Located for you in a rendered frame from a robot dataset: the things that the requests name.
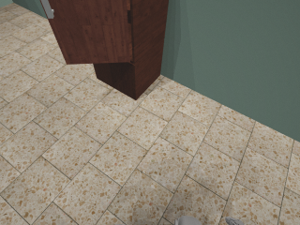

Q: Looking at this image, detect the robot right thigh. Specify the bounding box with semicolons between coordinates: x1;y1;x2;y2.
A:
174;216;202;225

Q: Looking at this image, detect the cupboard door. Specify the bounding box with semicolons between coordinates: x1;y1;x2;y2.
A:
39;0;130;65

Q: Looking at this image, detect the handle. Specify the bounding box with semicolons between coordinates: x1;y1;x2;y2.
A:
40;0;54;19

